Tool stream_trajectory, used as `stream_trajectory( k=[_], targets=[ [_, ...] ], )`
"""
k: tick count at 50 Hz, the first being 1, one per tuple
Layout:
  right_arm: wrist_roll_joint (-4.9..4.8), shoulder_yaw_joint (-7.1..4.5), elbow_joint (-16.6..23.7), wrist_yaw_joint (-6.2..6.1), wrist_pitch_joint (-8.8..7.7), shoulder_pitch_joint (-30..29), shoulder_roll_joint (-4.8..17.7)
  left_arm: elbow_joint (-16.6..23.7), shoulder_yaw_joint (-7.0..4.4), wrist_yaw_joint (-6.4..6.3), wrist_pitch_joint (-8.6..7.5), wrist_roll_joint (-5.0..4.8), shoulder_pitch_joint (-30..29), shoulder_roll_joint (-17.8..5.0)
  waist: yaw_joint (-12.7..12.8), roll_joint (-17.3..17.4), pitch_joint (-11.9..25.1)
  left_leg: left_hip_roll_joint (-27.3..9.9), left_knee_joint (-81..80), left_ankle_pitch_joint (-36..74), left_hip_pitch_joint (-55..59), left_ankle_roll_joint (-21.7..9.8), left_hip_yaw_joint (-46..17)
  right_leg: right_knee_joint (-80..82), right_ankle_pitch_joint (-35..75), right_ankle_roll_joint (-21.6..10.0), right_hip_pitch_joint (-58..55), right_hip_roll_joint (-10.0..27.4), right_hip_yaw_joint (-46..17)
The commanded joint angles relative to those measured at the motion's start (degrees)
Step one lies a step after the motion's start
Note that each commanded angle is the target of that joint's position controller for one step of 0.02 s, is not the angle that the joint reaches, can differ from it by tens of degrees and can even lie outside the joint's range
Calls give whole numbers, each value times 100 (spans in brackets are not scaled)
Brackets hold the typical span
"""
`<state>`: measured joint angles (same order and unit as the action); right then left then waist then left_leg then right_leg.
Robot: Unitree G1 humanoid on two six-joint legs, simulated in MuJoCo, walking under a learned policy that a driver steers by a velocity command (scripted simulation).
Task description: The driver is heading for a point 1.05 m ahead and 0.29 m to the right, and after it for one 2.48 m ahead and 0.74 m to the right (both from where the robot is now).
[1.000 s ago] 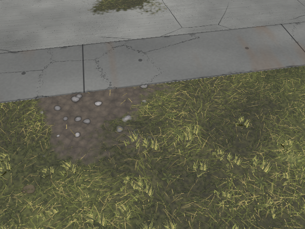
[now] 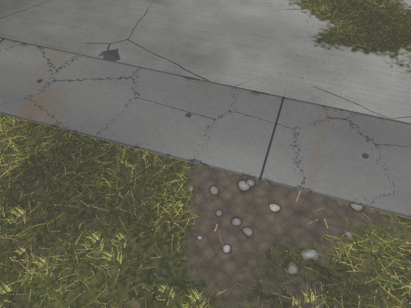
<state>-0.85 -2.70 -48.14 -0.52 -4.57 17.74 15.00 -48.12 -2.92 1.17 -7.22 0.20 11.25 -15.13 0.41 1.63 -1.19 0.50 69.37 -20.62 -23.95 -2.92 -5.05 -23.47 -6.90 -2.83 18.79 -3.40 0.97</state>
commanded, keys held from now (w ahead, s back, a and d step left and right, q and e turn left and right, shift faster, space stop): w+e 1.00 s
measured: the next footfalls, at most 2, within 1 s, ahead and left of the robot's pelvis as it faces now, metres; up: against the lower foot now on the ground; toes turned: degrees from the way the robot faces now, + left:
left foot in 0.30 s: +0.31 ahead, +0.14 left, +0.00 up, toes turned -9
right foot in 0.82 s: +0.51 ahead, -0.19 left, +0.00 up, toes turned -29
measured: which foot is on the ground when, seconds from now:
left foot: up 0.00-0.28, down 0.30-0.84, up 0.86-1.00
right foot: down 0.00-0.30, up 0.32-0.80, down 0.82-1.00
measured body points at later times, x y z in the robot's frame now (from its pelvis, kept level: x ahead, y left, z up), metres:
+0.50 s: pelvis +0.25 +0.04 +0.01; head +0.27 +0.06 +0.46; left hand +0.42 +0.29 -0.11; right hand +0.28 -0.24 -0.10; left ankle +0.27 +0.15 -0.74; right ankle +0.23 -0.11 -0.65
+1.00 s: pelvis +0.47 -0.10 +0.00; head +0.50 -0.13 +0.45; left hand +0.72 +0.07 -0.10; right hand +0.45 -0.41 -0.11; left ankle +0.54 +0.07 -0.65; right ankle +0.47 -0.17 -0.74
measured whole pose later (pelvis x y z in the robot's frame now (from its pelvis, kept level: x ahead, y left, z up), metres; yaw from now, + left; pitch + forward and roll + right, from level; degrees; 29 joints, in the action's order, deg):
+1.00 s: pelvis +0.47 -0.10 +0.00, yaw -32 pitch +2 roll +0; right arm 0.2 -3.0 -42.5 -0.4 -6.5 10.9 17.2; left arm -38.6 -3.8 2.2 -2.8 -0.5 14.8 -15.9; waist 0.1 1.3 -2.7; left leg -6.0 66.9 -18.2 -31.2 0.7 -3.3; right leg -25.9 -9.6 -6.1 18.1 -6.1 -0.9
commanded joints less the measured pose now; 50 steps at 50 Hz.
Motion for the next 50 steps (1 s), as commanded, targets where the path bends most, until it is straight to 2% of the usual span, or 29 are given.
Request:
stream_trajectory(
  k=[1, 4, 7, 10, 12, 14, 15, 16, 17, 18, 19, 20, 21, 23, 26, 31, 36, 38, 39, 40, 41, 42, 43, 44, 45, 46, 47, 48, 50],
  targets=[
    [70, -50, 483, 12, -128, 62, 216, 162, -53, 37, -28, -11, 243, -419, -124, -492, 307, -584, -441, 246, -1093, 30, -54, 1351, 440, -1246, -1042, 1471, -2016],
    [151, 59, 738, 3, -154, -530, 73, 114, -141, -32, 13, -115, 422, -751, -52, -480, 115, -583, -1839, 552, -937, 220, 201, 1547, 579, -1312, -575, 1393, -1637],
    [86, 100, 872, 51, -198, -1153, 153, 94, -201, -88, 90, -162, 620, -973, 126, -591, 76, -327, -3033, 1590, -320, 356, 322, 1472, 405, -1096, -222, 1195, -1352],
    [7, 57, 1033, 81, -239, -1568, 368, 5, -192, -96, 157, -218, 984, -969, 235, -673, 89, -172, -3638, 1947, 24, 384, 240, 1204, 100, -945, -397, 1298, -1595],
    [-10, -16, 1082, 87, -279, -1565, 542, 12, -193, -122, 211, -225, 1020, -978, 109, -707, 124, -140, -4029, 1846, 440, 306, 197, 907, -343, -777, -495, 1346, -1848],
    [7, -136, 918, 46, -296, -946, 713, 65, -138, -152, 260, -179, 1002, -799, -238, -697, 313, -191, -4337, 1513, 1428, 145, 251, 221, -547, -530, -270, 1059, -1846],
    [80, -243, 810, -5, -311, -155, 1000, 188, -34, -145, 248, -123, 859, -476, -637, -347, 748, -878, -4455, 1156, 2503, -139, -376, -1058, -741, -292, 321, 669, -1513],
    [162, -376, 749, -35, -242, 493, 1531, 387, 103, -146, 165, -100, 1207, -3, -659, 1118, 1430, -2186, -4747, 712, 4064, -725, -2100, -2970, -2082, 14, 1790, 28, -698],
    [155, -378, 623, 21, -198, 701, 1418, 477, 62, -154, 116, -262, 1464, -259, -565, 1784, 1562, -2686, -5282, -501, 4110, -1179, -3697, -4202, -2630, 30, 2767, 174, -765],
    [107, -262, 698, 47, -228, 413, 934, 420, -63, -171, 152, -320, 1213, -705, -552, 1004, 918, -2446, -5383, -747, 3543, -1033, -3218, -4752, -2140, 11, 2990, 458, -985],
    [79, -183, 735, 70, -235, 66, 672, 438, -101, -172, 208, -282, 956, -744, -441, 632, 535, -2162, -5444, -239, 2979, -843, -2368, -4798, -1652, 27, 2924, 615, -904],
    [90, -125, 756, 94, -234, -287, 490, 439, -114, -170, 266, -228, 875, -657, -277, 464, 317, -1880, -5595, 350, 2515, -749, -1740, -4642, -1271, 82, 2728, 764, -866],
    [114, -107, 731, 104, -232, -483, 404, 482, -133, -151, 324, -193, 808, -572, -147, 530, 147, -1707, -5753, 801, 2169, -690, -1251, -4455, -1025, 114, 2561, 903, -843],
    [143, -148, 644, 109, -275, -527, 439, 569, -115, -95, 415, -179, 717, -379, -62, 501, 68, -1523, -5972, 1614, 1817, -680, -556, -4370, -648, 178, 2299, 983, -716],
    [146, -230, 460, 67, -306, -328, 603, 783, -108, -58, 465, -156, 428, -286, -71, 224, 30, -1568, -6044, 2506, 1917, -784, 46, -3925, -158, 261, 2534, 996, -764],
    [110, -294, 300, -7, -223, -175, 872, 1169, -38, 106, 442, -132, -485, -176, -327, 160, -168, -1521, -6090, 2547, 2039, -652, 885, -2335, 955, 200, 2325, 938, -388],
    [-8, -354, 104, -20, -72, 191, 1102, 1620, -29, 276, 449, -167, -1243, -234, -497, 158, -418, -1761, -5804, 2779, 2697, -486, 1268, -1560, 426, -71, 2282, 832, 36],
    [-34, -392, 109, -38, 3, 152, 1259, 1712, -93, 311, 466, -155, -1167, -365, -326, 307, -237, -1770, -5253, 4304, 2850, -372, 1491, -1414, -146, -287, 1745, 549, 353],
    [-50, -420, 126, -61, 41, 135, 1365, 1687, -166, 301, 488, -141, -885, -496, -127, 441, 16, -1742, -4705, 5361, 2873, -317, 1597, -1410, -442, -411, 1216, 309, 537],
    [-61, -431, 148, -85, 92, 74, 1415, 1522, -302, 276, 501, -151, -159, -712, 308, 430, 420, -1613, -3705, 6034, 2705, -220, 1748, -1154, -395, -587, 237, 20, 674],
    [-43, -383, 202, -116, 93, 97, 1322, 1249, -512, 180, 535, -156, 846, -1088, 790, 222, 944, -1381, -2308, 5547, 1833, -8, 1836, -875, -84, -820, -1406, -85, 445],
    [191, -190, 438, -83, 19, 364, 699, 1143, -656, 38, 581, -174, 1304, -1705, 615, -1088, 1409, -817, -236, 1380, -337, 291, 1797, -769, -16, -1377, -3315, 1325, -1816],
    [130, -54, 705, -2, -229, 458, 497, 1356, -605, 70, 481, -140, 1204, -1879, 348, -1568, 2424, 127, 1147, -1434, -1803, 423, 448, 346, -1053, -2348, -4318, 2374, -4980],
    [-91, -187, 857, 60, -372, -315, 1006, 1305, -468, 117, 412, -102, 1211, -1367, 681, -777, 2004, -194, 1313, -955, -2420, 320, -110, 660, -1032, -1954, -4073, 2220, -4467],
    [-147, -163, 946, 69, -431, -523, 972, 1268, -399, 119, 364, -109, 978, -1145, 507, -676, 1242, -404, 927, -429, -2498, 209, -1, 637, -605, -1720, -3259, 1992, -3554],
    [-21, -159, 857, 7, -429, -495, 906, 1338, -345, 111, 350, -130, 537, -982, 198, -171, 824, -649, 446, -20, -2130, 221, 11, 643, -74, -1499, -2328, 1699, -2883],
    [90, -211, 814, -29, -371, -404, 965, 1424, -286, 103, 343, -98, 213, -798, -33, -231, 618, -798, 35, 214, -1705, 260, 2, 727, 475, -1388, -1648, 1481, -2436],
    [118, -232, 818, -14, -285, -293, 961, 1492, -267, 87, 335, -49, 70, -756, -185, -355, 558, -859, -126, 370, -1371, 305, -19, 872, 718, -1376, -1211, 1354, -2269],
    [179, -216, 843, -14, -165, -273, 809, 1430, -286, 44, 288, -67, 94, -806, -258, -351, 496, -810, -475, 556, -1186, 470, 91, 1008, 1259, -1458, -769, 1242, -2005]
  ],
)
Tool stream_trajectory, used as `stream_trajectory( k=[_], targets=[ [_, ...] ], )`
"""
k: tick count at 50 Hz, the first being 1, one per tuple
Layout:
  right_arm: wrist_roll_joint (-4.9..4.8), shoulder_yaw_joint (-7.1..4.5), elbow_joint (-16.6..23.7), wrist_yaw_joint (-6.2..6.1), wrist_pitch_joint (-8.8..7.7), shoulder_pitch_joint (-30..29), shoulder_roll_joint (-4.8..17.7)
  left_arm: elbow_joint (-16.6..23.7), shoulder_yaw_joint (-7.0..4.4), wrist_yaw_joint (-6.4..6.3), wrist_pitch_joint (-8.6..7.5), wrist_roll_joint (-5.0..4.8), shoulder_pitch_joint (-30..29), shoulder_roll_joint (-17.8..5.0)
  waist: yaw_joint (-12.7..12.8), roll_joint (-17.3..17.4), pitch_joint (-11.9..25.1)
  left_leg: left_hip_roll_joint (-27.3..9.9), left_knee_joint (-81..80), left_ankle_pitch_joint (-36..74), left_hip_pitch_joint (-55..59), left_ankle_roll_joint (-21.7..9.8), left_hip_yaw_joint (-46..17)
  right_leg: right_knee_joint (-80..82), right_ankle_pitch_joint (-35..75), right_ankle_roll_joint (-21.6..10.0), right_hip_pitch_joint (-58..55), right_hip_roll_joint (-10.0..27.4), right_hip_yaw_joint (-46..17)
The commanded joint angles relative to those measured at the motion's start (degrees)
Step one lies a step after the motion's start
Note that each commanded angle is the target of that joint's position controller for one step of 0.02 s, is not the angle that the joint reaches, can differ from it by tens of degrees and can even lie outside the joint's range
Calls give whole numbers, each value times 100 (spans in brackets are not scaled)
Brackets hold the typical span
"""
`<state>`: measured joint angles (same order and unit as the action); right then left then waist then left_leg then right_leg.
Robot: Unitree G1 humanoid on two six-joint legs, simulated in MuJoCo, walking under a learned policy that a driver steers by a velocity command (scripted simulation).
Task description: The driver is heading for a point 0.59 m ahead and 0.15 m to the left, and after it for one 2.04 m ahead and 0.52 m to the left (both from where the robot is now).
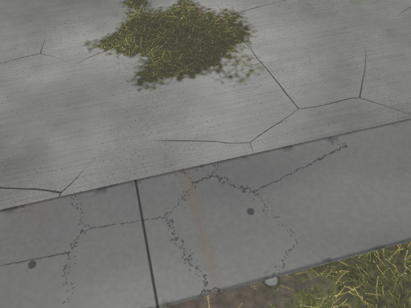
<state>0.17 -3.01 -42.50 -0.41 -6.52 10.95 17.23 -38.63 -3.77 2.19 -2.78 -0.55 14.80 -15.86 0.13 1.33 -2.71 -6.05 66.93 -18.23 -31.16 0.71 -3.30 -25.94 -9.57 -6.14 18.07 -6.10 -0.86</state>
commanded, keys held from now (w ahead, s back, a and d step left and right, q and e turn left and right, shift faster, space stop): w+q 0.62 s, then q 0.38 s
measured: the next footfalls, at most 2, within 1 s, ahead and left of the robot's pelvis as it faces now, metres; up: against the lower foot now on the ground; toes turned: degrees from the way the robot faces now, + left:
left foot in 0.38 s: +0.39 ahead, +0.15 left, +0.00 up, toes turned +4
right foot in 0.84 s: +0.67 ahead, +0.03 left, +0.00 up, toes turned +25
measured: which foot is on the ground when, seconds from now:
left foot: up 0.00-0.36, down 0.38-0.86, up 0.88-1.00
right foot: down 0.00-0.40, up 0.42-0.82, down 0.84-1.00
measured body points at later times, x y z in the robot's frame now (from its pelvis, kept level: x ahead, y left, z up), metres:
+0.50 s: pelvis +0.29 +0.07 -0.01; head +0.32 +0.08 +0.44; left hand +0.35 +0.36 -0.12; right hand +0.47 -0.17 -0.10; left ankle +0.35 +0.15 -0.74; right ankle +0.17 -0.07 -0.64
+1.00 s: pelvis +0.51 +0.07 -0.01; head +0.54 +0.08 +0.44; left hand +0.58 +0.38 -0.09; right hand +0.72 -0.15 -0.12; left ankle +0.40 +0.16 -0.65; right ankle +0.64 +0.01 -0.74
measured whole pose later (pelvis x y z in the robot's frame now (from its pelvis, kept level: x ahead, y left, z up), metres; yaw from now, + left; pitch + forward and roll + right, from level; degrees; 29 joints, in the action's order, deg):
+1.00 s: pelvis +0.51 +0.07 -0.01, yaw +25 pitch +2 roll +0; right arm -1.4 -3.9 -37.5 -2.0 3.5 15.7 18.7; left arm -37.4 -1.8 -0.9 -1.8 1.3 4.6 -13.2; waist -1.3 1.8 -3.0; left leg 2.8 70.8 -29.0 -29.0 3.6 -4.6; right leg -28.2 -6.3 -1.3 23.6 -0.7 1.0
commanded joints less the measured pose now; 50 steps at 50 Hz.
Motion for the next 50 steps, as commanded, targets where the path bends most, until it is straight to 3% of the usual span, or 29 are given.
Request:
stream_trajectory(
  k=[1, 6, 9, 12, 15, 17, 18, 19, 20, 21, 22, 23, 24, 25, 27, 29, 32, 34, 38, 41, 42, 43, 44, 45, 46, 47, 48, 49, 50],
  targets=[
    [87, -162, 265, -24, 72, 382, 503, 408, -189, -94, -175, 15, -201, -727, -240, -310, 619, -141, -452, 551, -507, 174, -19, 1303, 1751, -1117, -629, 1481, -1576],
    [3, -25, 385, 59, 62, -473, 236, 44, -127, -197, -192, 17, 250, -710, 206, -535, 351, -69, -2322, 2373, -579, 145, 164, 1409, 1756, -690, -795, 1265, -784],
    [-93, 15, 517, 163, 29, -960, 216, -141, -134, -192, -226, 21, 472, -851, 462, -517, 122, 37, -3004, 2875, -602, -21, 230, 1521, 1137, -626, -1113, 1513, -785],
    [-135, 17, 699, 284, 12, -1266, 260, -353, -145, -189, -202, 25, 656, -888, 565, -432, -97, 111, -3310, 2452, -1110, -230, 191, 1392, 1323, -607, -1895, 1835, -772],
    [-142, 24, 840, 406, 2, -1286, 252, -470, -172, -233, -122, 17, 664, -941, 494, -449, -83, 292, -3454, 1666, -1198, -463, 246, 1020, 2278, -470, -2473, 2021, -578],
    [-115, -50, 793, 424, 26, -815, 397, -428, -198, -276, -67, 31, 470, -1072, 200, -598, 333, 646, -3458, 1207, -261, -654, 578, 375, 4161, -305, -2457, 1914, -301],
    [-101, -153, 661, 399, 44, -209, 560, -394, -195, -301, -20, 29, 359, -1102, -154, -575, 734, 897, -3556, 1232, 629, -796, 781, -428, 5095, -196, -2338, 1751, -90],
    [-90, -281, 498, 349, 61, 607, 820, -331, -161, -343, -8, 35, 290, -1056, -568, -425, 1183, 842, -3678, 1639, 1959, -1009, 532, -1603, 4910, 0, -1667, 1525, 130],
    [-28, -436, 467, 281, 83, 1338, 1420, -106, -25, -353, -103, 144, 668, -676, -591, 590, 1969, -548, -3678, 1831, 4090, -1798, -1661, -3828, 2626, 384, 294, 919, 405],
    [-141, -390, 418, 287, 88, 1444, 1266, -126, 115, -262, -258, 176, 930, -346, -415, 1520, 2542, -1354, -4559, 1161, 5304, -2513, -4165, -5232, -2041, 633, 1926, -3, -202],
    [-161, -286, 446, 263, 130, 1365, 884, -22, 20, -160, -409, 15, 529, -828, -611, 883, 2124, -1191, -4772, 320, 5138, -2182, -3863, -5533, -1909, 533, 2580, 409, -777],
    [-129, -253, 540, 234, 170, 1056, 752, 146, 30, -121, -484, -115, 23, -853, -567, 400, 1404, -999, -4848, 357, 4360, -1954, -3096, -5296, -1517, 471, 2724, 662, -655],
    [-86, -232, 606, 230, 197, 744, 705, 223, 44, -136, -517, -31, -242, -775, -365, -171, 829, -787, -4981, 839, 3440, -1835, -2591, -4743, -1236, 465, 2634, 856, -538],
    [-53, -186, 697, 220, 192, 516, 581, 229, -9, -176, -481, 85, -269, -814, -177, -273, 642, -590, -5108, 1330, 2861, -1756, -2237, -4252, -1009, 502, 2317, 1039, -524],
    [-19, -186, 784, 189, 206, 327, 591, 231, -21, -220, -358, 152, -47, -722, 71, 44, 523, -364, -5308, 1949, 2204, -1815, -1963, -3813, -872, 664, 1918, 1112, -445],
    [-35, -210, 731, 130, 195, 390, 671, 229, 4, -277, -264, 181, -42, -602, 119, 122, 485, -226, -5358, 2463, 1799, -1843, -1588, -3347, -635, 856, 1793, 1075, -302],
    [-87, -256, 627, 19, 261, 551, 797, 365, 71, -316, -251, 193, -690, -410, -68, 194, 314, 101, -5232, 2872, 1467, -1586, -1164, -2107, 455, 999, 1634, 892, -201],
    [-120, -278, 530, -47, 370, 735, 822, 414, 92, -290, -296, 204, -1048, -327, -214, 334, 422, 339, -4854, 3494, 1391, -1309, -949, -1318, 1159, 979, 1173, 578, -99],
    [-171, -289, 436, -156, 605, 1028, 774, 497, 22, -195, -296, 121, -1389, -447, -303, 477, 619, 268, -4179, 3177, 1877, -1035, -1590, -488, 1222, 869, 837, 235, -281],
    [-166, -283, 639, -217, 687, 618, 703, 397, -83, -178, -364, 146, -996, -624, 45, 627, 724, 315, -3433, 2862, 2211, -828, -2064, 215, 1287, 619, 304, 347, -385],
    [-132, -222, 775, -207, 675, 498, 514, 359, -132, -214, -394, 221, -606, -807, 221, 422, 1157, 588, -2628, 2504, 1947, -597, -1850, 319, 2318, 347, -692, 878, -638],
    [-8, -111, 866, -199, 654, 895, 166, 373, -182, -281, -359, 322, -143, -1133, 155, -658, 1878, 1181, -1005, -73, 887, -263, -1202, -158, 4825, -245, -2340, 2240, -1764],
    [-121, -83, 835, -138, 636, 1874, 330, 241, -187, -255, -231, 246, 98, -1072, -119, -2152, 2712, 1491, 278, -2638, -208, -30, -870, -178, 4650, -1319, -3424, 3484, -3502],
    [-144, -226, 614, -101, 681, 1963, 860, 397, -139, -273, -127, 77, -220, -774, -98, -1362, 2381, 970, 910, -2149, -511, 169, -843, 86, 2932, -1247, -2839, 3331, -3498],
    [-189, -297, 695, -115, 790, 1264, 1021, 498, -61, -316, -32, 85, -427, -505, 85, -892, 1652, 827, 1146, -1624, -757, 310, -540, 235, 1984, -953, -2262, 2859, -2681],
    [-193, -304, 751, -154, 910, 968, 963, 501, -2, -336, 56, 129, -674, -416, 43, -591, 1197, 695, 1044, -1295, -743, 375, -401, 449, 1410, -777, -1553, 2522, -2134],
    [-161, -318, 820, -195, 1002, 831, 902, 489, 9, -349, 102, 149, -897, -431, -44, -634, 849, 554, 862, -1079, -594, 392, -340, 634, 1080, -697, -943, 2303, -1769],
    [-157, -270, 831, -192, 1057, 899, 693, 449, -26, -357, 128, 201, -1006, -558, -144, -791, 628, 555, 630, -888, -228, 402, -126, 840, 1076, -631, -379, 2034, -1290],
    [-149, -232, 830, -193, 1069, 967, 519, 411, -55, -357, 128, 229, -1057, -584, -183, -903, 587, 572, 333, -774, -16, 401, 20, 934, 1207, -633, -200, 1889, -962]
  ],
)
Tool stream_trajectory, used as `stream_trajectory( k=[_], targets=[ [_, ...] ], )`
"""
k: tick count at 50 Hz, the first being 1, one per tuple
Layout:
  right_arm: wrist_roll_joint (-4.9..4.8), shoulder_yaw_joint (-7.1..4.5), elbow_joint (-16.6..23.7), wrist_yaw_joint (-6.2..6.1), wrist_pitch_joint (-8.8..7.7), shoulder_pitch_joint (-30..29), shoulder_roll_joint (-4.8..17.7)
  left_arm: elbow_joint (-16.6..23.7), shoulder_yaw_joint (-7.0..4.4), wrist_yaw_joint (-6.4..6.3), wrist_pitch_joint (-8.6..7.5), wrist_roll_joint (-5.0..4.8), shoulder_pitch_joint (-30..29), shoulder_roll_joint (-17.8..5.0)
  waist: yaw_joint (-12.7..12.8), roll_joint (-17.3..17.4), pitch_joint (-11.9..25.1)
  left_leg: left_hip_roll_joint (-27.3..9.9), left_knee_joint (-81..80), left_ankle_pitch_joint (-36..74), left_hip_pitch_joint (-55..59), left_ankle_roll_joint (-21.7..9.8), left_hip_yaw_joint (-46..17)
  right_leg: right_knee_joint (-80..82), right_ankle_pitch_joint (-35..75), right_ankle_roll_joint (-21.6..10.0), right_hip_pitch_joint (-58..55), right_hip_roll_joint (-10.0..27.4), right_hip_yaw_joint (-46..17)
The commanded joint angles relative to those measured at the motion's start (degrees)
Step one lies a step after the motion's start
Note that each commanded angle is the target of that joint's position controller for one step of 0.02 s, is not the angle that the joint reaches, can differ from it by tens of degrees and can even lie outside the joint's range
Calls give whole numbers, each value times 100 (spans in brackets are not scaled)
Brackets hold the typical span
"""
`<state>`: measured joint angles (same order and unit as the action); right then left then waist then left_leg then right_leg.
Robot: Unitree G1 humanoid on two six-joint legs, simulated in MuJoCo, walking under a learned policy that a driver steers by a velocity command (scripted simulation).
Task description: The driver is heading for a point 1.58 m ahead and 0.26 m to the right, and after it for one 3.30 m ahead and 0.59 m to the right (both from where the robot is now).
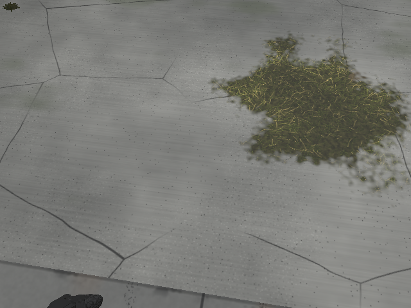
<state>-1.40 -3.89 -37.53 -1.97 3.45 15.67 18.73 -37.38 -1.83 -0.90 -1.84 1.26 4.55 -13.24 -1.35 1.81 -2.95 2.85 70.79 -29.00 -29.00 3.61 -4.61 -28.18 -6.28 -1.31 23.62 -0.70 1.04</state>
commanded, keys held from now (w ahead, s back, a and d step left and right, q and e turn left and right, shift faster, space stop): q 0.06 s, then no key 0.12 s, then e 0.82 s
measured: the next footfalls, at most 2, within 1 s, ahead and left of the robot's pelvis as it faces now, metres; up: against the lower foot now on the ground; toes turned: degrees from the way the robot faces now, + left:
left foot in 0.24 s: +0.07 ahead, +0.14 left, +0.00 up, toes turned +5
right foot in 0.68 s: +0.03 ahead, -0.09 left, +0.00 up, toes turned -8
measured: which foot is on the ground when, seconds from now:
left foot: up 0.00-0.22, down 0.24-0.68, up 0.70-1.00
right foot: down 0.00-0.24, up 0.26-0.66, down 0.68-1.00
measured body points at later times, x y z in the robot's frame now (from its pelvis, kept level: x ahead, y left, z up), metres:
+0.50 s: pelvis +0.02 +0.04 +0.01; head +0.04 +0.05 +0.46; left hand +0.10 +0.33 -0.12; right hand +0.20 -0.20 -0.08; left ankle +0.03 +0.14 -0.73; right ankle +0.00 -0.11 -0.67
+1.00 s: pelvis +0.00 -0.01 +0.02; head +0.03 -0.04 +0.46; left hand +0.21 +0.23 -0.07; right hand +0.08 -0.32 -0.10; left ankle +0.06 +0.16 -0.67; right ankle -0.01 -0.09 -0.73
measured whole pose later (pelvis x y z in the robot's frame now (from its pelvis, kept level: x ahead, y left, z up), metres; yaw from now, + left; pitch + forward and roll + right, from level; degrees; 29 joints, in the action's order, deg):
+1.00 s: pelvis +0.00 -0.01 +0.02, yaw -16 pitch +2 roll +2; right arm -0.3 -5.5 -41.0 -2.7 1.3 6.0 17.2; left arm -37.6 -3.4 -1.8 2.1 -0.7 11.7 -16.7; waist 0.5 1.2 -2.6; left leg 0.7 53.1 -19.7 -28.3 5.5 -5.2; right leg -25.9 -11.9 -3.7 15.3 -3.9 -7.2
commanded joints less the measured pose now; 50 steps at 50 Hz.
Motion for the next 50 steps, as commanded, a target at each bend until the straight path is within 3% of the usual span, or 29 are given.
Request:
stream_trajectory(
  k=[1, 5, 8, 10, 11, 12, 13, 14, 15, 16, 18, 20, 22, 26, 29, 31, 33, 34, 35, 36, 37, 38, 39, 40, 42, 50],
  targets=[
    [12, -117, 344, -37, 58, 503, 267, 243, -267, -46, 29, 49, -39, -855, -32, -1000, 676, -329, -344, 345, -132, 111, 244, 1170, 1149, -1174, -801, 1342, -954],
    [75, -26, 489, 43, -13, 117, 145, 112, -349, -29, 84, -45, -61, -1019, 99, -888, 1033, -550, -1642, 695, 437, -8, 315, 1114, 1498, -1351, -1029, 1604, -674],
    [92, -35, 504, 129, -17, 47, 248, -7, -372, 24, 170, -138, -1, -1134, 150, -1018, 1006, -456, -2450, 821, 891, -150, 447, 1092, 928, -1340, -1043, 1675, -663],
    [130, -34, 432, 179, -33, 191, 191, -100, -338, 57, 213, -240, -22, -1112, 15, -959, 929, -334, -3470, 1249, 1448, -349, 555, 873, 405, -1163, -878, 1592, -650],
    [176, -19, 329, 200, -56, 374, 102, -177, -269, 77, 223, -282, -8, -945, -108, -870, 886, -240, -4219, 1674, 2008, -483, 616, 687, 31, -944, -576, 1437, -571],
    [259, -4, 338, 189, -73, 407, 140, -326, -139, 125, 203, -252, 274, -586, -99, -563, 858, -520, -4843, 2106, 2609, -637, 142, 402, -722, -442, -135, 1124, -397],
    [325, -38, 449, 113, -74, 332, 573, -301, 20, 224, 159, 8, 600, -142, 269, 863, 1037, -1887, -5098, 3173, 3026, -984, -1402, -840, -2152, 187, 368, 495, 187],
    [479, -11, 468, 158, -153, 2, 572, -238, -101, 170, 182, -100, 369, -468, 121, 1317, 698, -2372, -5526, 2389, 1514, -1704, -1659, -1208, -2737, 312, 217, 384, -159],
    [526, 16, 520, 195, -273, -402, 424, -286, -203, 112, 238, -188, 251, -845, 136, 1004, 349, -2021, -5678, 1660, 1132, -1688, -1323, -1625, -2387, 363, -28, 446, -299],
    [484, 24, 447, 197, -369, -604, 336, -394, -262, 72, 293, -214, 368, -916, 188, 946, 235, -1770, -5646, 1518, 1106, -1520, -962, -1903, -2077, 401, 53, 366, -310],
    [352, 13, 362, 147, -455, -700, 325, -594, -371, -23, 410, -180, 650, -1052, 180, 852, 195, -1695, -5470, 2307, 1326, -1432, -621, -2598, -1967, 519, 262, 300, -492],
    [298, -3, 287, 78, -448, -584, 306, -592, -413, -55, 427, -269, 768, -1021, 153, 647, 308, -1809, -5248, 3350, 1726, -1568, -452, -3226, -2062, 602, 518, 172, -561],
    [244, -48, 233, 18, -377, -530, 297, -509, -398, -83, 434, -312, 706, -893, 78, 548, 415, -1898, -5083, 3727, 2234, -1657, -361, -3235, -2082, 682, 867, 215, -523],
    [227, -147, 173, -57, -250, -617, 356, -272, -281, -30, 490, -286, 510, -621, -56, 546, 609, -2013, -4918, 3952, 2470, -1759, -152, -2422, -2100, 724, 574, 361, -178],
    [187, -224, 109, -36, -205, -696, 478, -138, -286, 52, 516, -284, 594, -702, -46, 654, 745, -2124, -4808, 4253, 2423, -1808, -47, -1869, -2030, 586, 140, 308, 98],
    [109, -262, 78, -23, -188, -797, 543, -105, -298, 114, 538, -274, 748, -729, 59, 662, 779, -2184, -4643, 4242, 2367, -1713, 27, -1330, -1786, 399, -150, 243, 255],
    [-7, -283, 6, -30, -173, -918, 558, -185, -335, 161, 539, -247, 1138, -739, 321, 588, 810, -2012, -4212, 3654, 2013, -1325, 356, -130, -749, 86, -900, 59, 438],
    [-2, -266, -123, -20, -186, -658, 410, -179, -418, 116, 527, -188, 1245, -981, 307, 104, 758, -1684, -3580, 2633, 1481, -848, 732, 485, 231, -162, -1441, 172, -80],
    [281, -139, 108, 13, -218, -731, -11, -87, -622, 1, 500, -166, 1349, -1804, 103, -1805, 753, -840, -1824, 369, -139, -142, 1415, 596, 2633, -892, -2323, 1644, -2166],
    [250, -150, 353, -24, -256, -1412, 113, 31, -584, 83, 383, 21, 1449, -1815, 570, -1770, 828, -189, -638, -1174, -900, -5, 564, 865, 2954, -1997, -2080, 2378, -3165],
    [143, -222, 307, -36, -257, -1478, 311, 75, -526, 126, 254, 66, 1294, -1654, 529, -1068, 753, -314, -87, -972, -1047, -52, 142, 928, 2495, -1976, -2016, 2183, -2827],
    [97, -253, 228, -58, -232, -1385, 340, 105, -493, 106, 178, -29, 979, -1508, 335, -811, 614, -399, -4, -440, -1145, -95, 39, 823, 2159, -1642, -2011, 1833, -2370],
    [133, -279, 102, -106, -207, -1240, 362, 149, -441, 71, 167, -159, 728, -1326, 227, -602, 570, -452, -155, -26, -1165, -72, -14, 769, 1962, -1358, -2006, 1576, -2098],
    [180, -308, 66, -142, -195, -1134, 425, 187, -384, 26, 184, -239, 572, -1190, 145, -676, 587, -472, -257, 303, -1053, -18, -50, 762, 2011, -1233, -1959, 1427, -1956],
    [146, -296, 29, -116, -224, -985, 323, 223, -354, -31, 238, -206, 656, -1141, 104, -760, 754, -324, -235, 709, -775, 86, -1, 745, 2209, -1235, -1937, 1247, -1848],
    [101, -232, 81, -54, -330, -1230, 215, 348, -472, -135, 365, -190, 740, -1386, 296, -1004, 591, -176, -2223, 942, -242, 208, -101, 792, 597, -1216, -1625, 1023, -2378]
  ],
)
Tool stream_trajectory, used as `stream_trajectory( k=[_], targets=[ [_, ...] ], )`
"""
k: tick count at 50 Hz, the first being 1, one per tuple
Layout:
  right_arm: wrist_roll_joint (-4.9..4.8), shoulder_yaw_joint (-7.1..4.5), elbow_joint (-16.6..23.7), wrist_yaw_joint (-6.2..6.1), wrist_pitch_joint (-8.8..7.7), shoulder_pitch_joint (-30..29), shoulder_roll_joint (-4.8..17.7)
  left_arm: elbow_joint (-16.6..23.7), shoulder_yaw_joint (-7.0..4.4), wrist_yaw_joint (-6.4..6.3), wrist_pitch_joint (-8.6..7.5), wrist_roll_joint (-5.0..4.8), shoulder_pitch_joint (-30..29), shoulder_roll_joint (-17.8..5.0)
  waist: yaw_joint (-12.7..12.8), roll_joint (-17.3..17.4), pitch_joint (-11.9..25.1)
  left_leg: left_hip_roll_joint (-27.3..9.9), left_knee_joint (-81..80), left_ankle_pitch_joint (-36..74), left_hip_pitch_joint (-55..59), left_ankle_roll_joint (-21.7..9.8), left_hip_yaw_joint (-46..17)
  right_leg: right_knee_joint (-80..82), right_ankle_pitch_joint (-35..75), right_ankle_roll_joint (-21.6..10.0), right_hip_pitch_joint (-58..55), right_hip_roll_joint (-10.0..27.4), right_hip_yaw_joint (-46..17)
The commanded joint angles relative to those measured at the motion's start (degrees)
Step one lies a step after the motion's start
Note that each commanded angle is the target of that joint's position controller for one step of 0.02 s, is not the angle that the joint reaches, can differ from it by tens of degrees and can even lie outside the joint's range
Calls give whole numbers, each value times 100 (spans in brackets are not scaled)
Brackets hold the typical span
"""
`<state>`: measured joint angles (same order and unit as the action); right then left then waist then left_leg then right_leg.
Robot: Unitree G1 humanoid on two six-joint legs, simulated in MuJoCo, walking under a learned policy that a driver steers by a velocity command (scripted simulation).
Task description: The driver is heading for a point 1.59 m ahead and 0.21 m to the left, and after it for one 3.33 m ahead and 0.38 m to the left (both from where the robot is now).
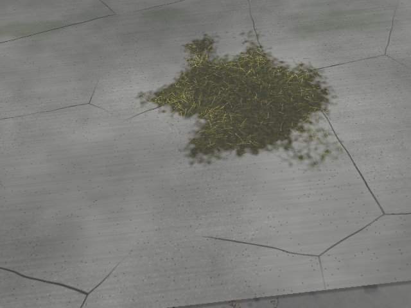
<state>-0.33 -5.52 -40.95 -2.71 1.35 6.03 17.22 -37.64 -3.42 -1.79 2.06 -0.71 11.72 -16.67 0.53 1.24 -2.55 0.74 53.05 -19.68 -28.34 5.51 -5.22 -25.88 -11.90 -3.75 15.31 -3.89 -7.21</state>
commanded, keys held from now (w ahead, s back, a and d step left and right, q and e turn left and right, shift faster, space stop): e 0.12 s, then no key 0.10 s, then q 0.70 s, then w+q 0.08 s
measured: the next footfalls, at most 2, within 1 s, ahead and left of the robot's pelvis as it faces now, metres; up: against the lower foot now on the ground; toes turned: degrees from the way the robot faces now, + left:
left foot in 0.20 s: +0.06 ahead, +0.14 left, +0.00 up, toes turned -13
right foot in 0.52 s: +0.00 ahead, -0.10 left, +0.00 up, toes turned +2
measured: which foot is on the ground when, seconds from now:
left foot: up 0.00-0.18, down 0.20-0.54, up 0.56-0.88, down 0.90-1.00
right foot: down 0.00-0.20, up 0.22-0.50, down 0.52-0.90, up 0.92-1.00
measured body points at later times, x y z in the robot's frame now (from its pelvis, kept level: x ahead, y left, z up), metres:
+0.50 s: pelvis -0.01 +0.03 -0.01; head +0.02 +0.03 +0.44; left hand +0.17 +0.29 -0.11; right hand +0.10 -0.24 -0.11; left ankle +0.03 +0.15 -0.74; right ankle -0.05 -0.10 -0.74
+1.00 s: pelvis -0.03 +0.07 -0.01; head +0.00 +0.10 +0.44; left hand +0.05 +0.38 -0.13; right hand +0.18 -0.18 -0.09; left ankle -0.04 +0.16 -0.74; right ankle -0.04 -0.09 -0.68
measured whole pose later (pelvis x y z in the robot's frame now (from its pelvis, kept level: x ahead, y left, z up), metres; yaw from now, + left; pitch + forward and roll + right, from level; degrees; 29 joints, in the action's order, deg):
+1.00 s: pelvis -0.03 +0.07 -0.01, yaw +12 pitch +1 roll -1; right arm -0.7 -3.5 -34.9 0.6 1.2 12.2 16.6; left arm -41.1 -5.2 -1.3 0.8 -0.3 9.2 -18.3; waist 0.2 -2.5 -2.9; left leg 2.4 32.2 -16.1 -17.8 -3.7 -1.3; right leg -61.2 -29.5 2.0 25.9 1.9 -1.0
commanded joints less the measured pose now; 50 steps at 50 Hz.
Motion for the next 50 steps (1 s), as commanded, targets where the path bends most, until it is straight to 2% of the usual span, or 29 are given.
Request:
stream_trajectory(
  k=[1, 7, 9, 10, 11, 12, 13, 14, 16, 19, 21, 25, 26, 27, 28, 29, 30, 31, 33, 38, 41, 43, 44, 45, 46, 47, 48, 49, 50],
  targets=[
    [-13, -71, 427, 43, -141, -269, 375, 400, -322, -34, -19, 6, -11, -1052, 112, -980, 529, 62, -613, -42, -176, -1, -53, 554, 1024, -986, -678, 1328, -1676],
    [-55, -101, 393, 211, -327, 26, 445, 536, -341, 34, 57, -41, -306, -1040, 40, -1073, 764, 180, -1724, -113, 636, -203, -45, 192, 1643, -896, -662, 1243, -2318],
    [-25, -102, 281, 278, -376, 365, 411, 551, -282, 3, 85, -116, -446, -909, -180, -988, 842, 115, -2986, 954, 1440, -378, 124, -89, 1557, -599, -467, 1008, -2191],
    [53, -129, 290, 272, -378, 416, 561, 514, -228, -18, 78, -80, -236, -731, -115, -706, 918, -368, -3279, 1614, 2001, -558, -229, -383, 740, -298, -127, 758, -1958],
    [159, -150, 434, 242, -343, 269, 878, 465, -126, -3, 52, 71, 202, -398, 211, 654, 1033, -1511, -3414, 2822, 2488, -1040, -1407, -1521, -1279, 64, 465, -6, -1118],
    [333, -115, 389, 283, -346, 239, 877, 570, -230, -35, -8, 26, 44, -669, 194, 1520, 667, -2167, -3570, 3159, 1945, -2010, -2470, -2397, -2745, 358, 1144, -440, -556],
    [259, -27, 480, 304, -385, 27, 576, 411, -328, -63, -41, 91, 154, -990, 175, 946, 568, -2140, -3611, 2655, 1713, -2213, -2384, -3200, -2553, 572, 1101, -145, -683],
    [180, 52, 488, 305, -395, -163, 360, 285, -343, -57, -29, 78, 123, -967, 222, 672, 499, -1768, -3551, 2246, 1627, -1996, -1930, -3401, -2183, 694, 1043, -70, -670],
    [48, 166, 442, 336, -386, -352, 189, 92, -241, -51, 49, 147, 210, -568, 272, 644, 407, -1288, -3519, 1829, 1626, -1682, -1454, -3027, -1667, 947, 891, 262, -328],
    [-14, 21, 396, 283, -203, 4, 637, 215, -112, 2, -61, 75, -353, -231, -69, 892, 318, -816, -3260, 2384, 1807, -1606, -1158, -1619, -1577, 1017, 556, 225, 317],
    [-34, -62, 385, 232, -113, 338, 869, 188, -169, -27, -103, -20, -392, -379, -209, 970, 488, -942, -3163, 2584, 2194, -1724, -1536, -1088, -1435, 978, 491, 112, 374],
    [-200, -79, 509, 128, 9, 181, 828, -42, -241, -7, -193, -24, 55, -447, 41, 897, 645, -877, -2994, 2579, 2046, -1537, -1905, 495, -134, 652, -331, 87, 402],
    [-191, -64, 534, 95, 15, 225, 743, -49, -282, 5, -220, 26, 151, -590, 53, 686, 807, -764, -2841, 2284, 1590, -1318, -1789, 481, 353, 519, -936, 390, 258],
    [-148, -16, 669, 84, -17, 178, 540, -80, -379, 8, -212, 123, 204, -951, -54, -178, 853, -365, -2374, 1685, 963, -1010, -1174, 261, 851, 185, -1202, 942, -168],
    [-141, 18, 730, 99, -44, 135, 436, -111, -432, 35, -184, 181, 178, -1037, -46, -1164, 657, 233, -1766, 409, 395, -709, -402, 494, 1216, -324, -1134, 1440, -724],
    [-105, -21, 738, 112, -54, 177, 559, -16, -390, 37, -194, 240, 65, -901, 63, -1542, 563, 356, -901, -911, -11, -526, -57, 758, 1699, -887, -1113, 2174, -1342],
    [-96, -125, 702, 115, -45, 194, 748, 61, -332, 8, -227, 275, -4, -756, 117, -1336, 482, 245, 339, -1642, -329, -409, -39, 792, 2278, -1218, -1087, 2508, -1514],
    [-109, -185, 631, 119, -4, 342, 786, 100, -290, -21, -257, 228, -169, -672, -23, -1019, 442, 152, 1043, -1586, -482, -331, -144, 685, 2598, -1204, -1048, 2459, -1274],
    [-121, -142, 537, 132, 112, 507, 576, 98, -265, -36, -294, 77, -428, -613, -140, -770, 296, 2, 1179, -1023, -696, -193, -153, 494, 2853, -912, -1142, 2100, -567],
    [-138, 49, 912, 302, 166, 44, 281, 10, -359, -55, -126, 73, -262, -849, 178, -1101, 449, -195, -282, -523, -55, -86, 530, 388, 2782, -856, -1199, 1893, 201],
    [-159, -7, 1009, 380, 202, 169, 486, -7, -418, -10, -108, -19, -236, -1050, 160, -1190, 547, -129, -1124, -344, 545, -251, 811, 203, 2626, -789, -1036, 2060, 261],
    [-117, -65, 917, 386, 236, 573, 523, -5, -407, 23, -149, -134, -383, -1052, -111, -1040, 572, 51, -2200, 506, 1252, -499, 1035, -237, 2182, -521, -727, 2002, 474],
    [-85, -137, 857, 332, 233, 818, 670, -104, -367, 51, -195, -129, -148, -895, -184, -692, 658, 144, -2762, 1196, 1930, -687, 857, -758, 1495, -191, -333, 1769, 749],
    [-97, -301, 935, 244, 209, 1039, 1267, -77, -286, 75, -226, 81, 38, -611, -140, 656, 795, -860, -3054, 3130, 2962, -1107, -688, -2250, -261, 398, 853, 1227, 1324],
    [85, -330, 1084, 279, 96, 1100, 1727, 297, -174, 19, -242, 234, -453, -374, -266, 1748, 879, -2323, -3282, 4135, 2881, -2483, -2845, -3590, -2961, 731, 2169, 298, 992],
    [124, -251, 1003, 333, -52, 1306, 1416, 319, -268, -6, -236, 93, -643, -698, -540, 967, 1131, -2306, -3534, 2660, 2750, -2836, -2846, -4411, -2903, 714, 2240, 428, 316],
    [46, -167, 894, 331, -148, 1197, 1178, 309, -302, 26, -237, -8, -604, -781, -367, 792, 812, -1937, -3679, 898, 2601, -2515, -2458, -4467, -2324, 589, 2455, 573, 229],
    [-69, -120, 857, 301, -180, 1018, 991, 225, -346, 42, -253, 9, -546, -839, -259, 492, 539, -1570, -3849, -745, 2441, -2134, -2204, -4118, -1712, 502, 2574, 738, 220],
    [-110, -56, 882, 257, -183, 845, 871, 206, -377, 43, -276, 52, -596, -904, -220, 561, 308, -1410, -4012, -1296, 2295, -1963, -2162, -3778, -1240, 497, 2643, 781, 224]
  ],
)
